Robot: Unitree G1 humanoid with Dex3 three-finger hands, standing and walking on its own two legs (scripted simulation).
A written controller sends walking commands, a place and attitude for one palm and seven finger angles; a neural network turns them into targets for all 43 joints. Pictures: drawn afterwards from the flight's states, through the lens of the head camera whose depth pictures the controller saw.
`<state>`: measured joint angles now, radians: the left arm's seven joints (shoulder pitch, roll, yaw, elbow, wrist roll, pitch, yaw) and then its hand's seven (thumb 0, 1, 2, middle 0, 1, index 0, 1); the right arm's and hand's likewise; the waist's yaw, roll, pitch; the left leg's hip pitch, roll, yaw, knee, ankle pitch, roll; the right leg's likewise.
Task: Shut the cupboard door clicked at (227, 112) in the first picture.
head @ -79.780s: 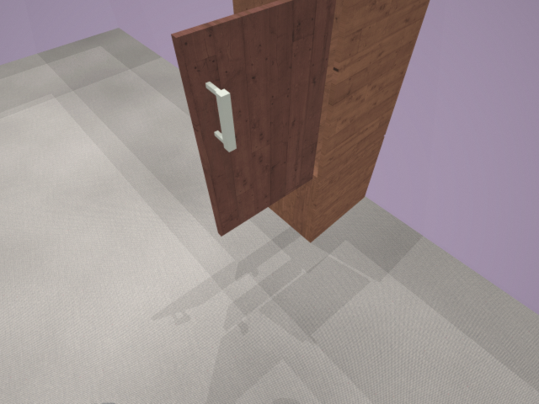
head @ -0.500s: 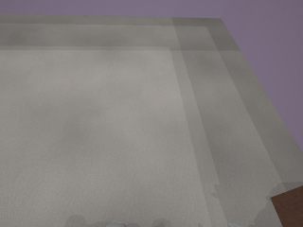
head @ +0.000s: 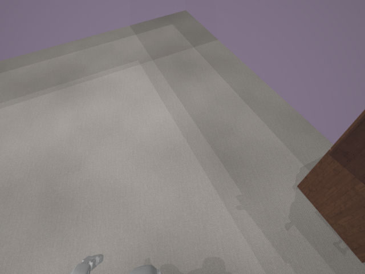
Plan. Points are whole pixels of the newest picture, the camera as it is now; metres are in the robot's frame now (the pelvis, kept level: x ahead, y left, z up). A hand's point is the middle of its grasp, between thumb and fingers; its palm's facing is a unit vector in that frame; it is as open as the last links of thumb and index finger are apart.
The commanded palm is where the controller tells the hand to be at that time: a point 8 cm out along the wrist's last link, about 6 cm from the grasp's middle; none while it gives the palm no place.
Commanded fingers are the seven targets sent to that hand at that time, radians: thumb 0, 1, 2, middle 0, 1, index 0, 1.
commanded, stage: turn to face it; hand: left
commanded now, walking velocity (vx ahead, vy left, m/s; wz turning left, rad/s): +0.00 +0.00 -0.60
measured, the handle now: out of the picture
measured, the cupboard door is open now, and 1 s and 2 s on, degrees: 5 5 5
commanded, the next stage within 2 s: take the last steps up to it in 1.56 s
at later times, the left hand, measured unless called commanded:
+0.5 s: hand (103, 270) +0.15 +0.22 -0.16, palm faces -0.21 -0.96 -0.20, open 7.4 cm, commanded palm none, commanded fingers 0.00 0.90 0.90 -0.20 -0.30 -0.20 -0.30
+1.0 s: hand (150, 241) +0.21 +0.10 -0.14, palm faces -0.53 -0.81 -0.26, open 7.4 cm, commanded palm none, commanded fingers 0.00 0.90 0.90 -0.20 -0.30 -0.20 -0.30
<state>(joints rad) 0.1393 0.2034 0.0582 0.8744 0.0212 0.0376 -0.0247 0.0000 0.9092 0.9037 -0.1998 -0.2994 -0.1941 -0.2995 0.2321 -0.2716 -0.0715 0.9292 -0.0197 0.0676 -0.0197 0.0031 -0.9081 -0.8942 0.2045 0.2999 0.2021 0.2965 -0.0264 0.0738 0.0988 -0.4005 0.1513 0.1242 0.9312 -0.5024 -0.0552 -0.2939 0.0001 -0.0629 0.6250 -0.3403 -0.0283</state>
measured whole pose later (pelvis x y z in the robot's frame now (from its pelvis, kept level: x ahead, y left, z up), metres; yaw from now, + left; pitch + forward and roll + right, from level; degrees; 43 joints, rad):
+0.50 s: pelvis +0.03 +0.03 +0.01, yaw -16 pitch +1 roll -2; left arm 0.19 0.26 0.10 0.92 0.02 0.08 -0.02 0.00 0.91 0.90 -0.20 -0.30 -0.20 -0.30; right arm 0.18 -0.17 -0.01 0.85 -0.03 0.01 -0.04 0.00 -0.91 -0.89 0.21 0.30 0.20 0.30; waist 0.02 -0.04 0.08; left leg -0.24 0.08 0.10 0.53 -0.31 0.01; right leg -0.48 0.04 0.02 1.10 -0.49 0.04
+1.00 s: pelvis +0.02 -0.01 +0.01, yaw -34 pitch +2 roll +1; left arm 0.16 0.20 0.05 0.90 0.01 0.03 0.00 0.00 0.91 0.90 -0.20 -0.30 -0.20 -0.30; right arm 0.18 -0.26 -0.06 0.90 -0.02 0.06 -0.01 0.00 -0.91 -0.89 0.20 0.30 0.20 0.30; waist -0.02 0.04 0.11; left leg -0.51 0.09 0.02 1.10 -0.39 -0.09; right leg -0.28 0.03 0.01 0.51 -0.25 -0.04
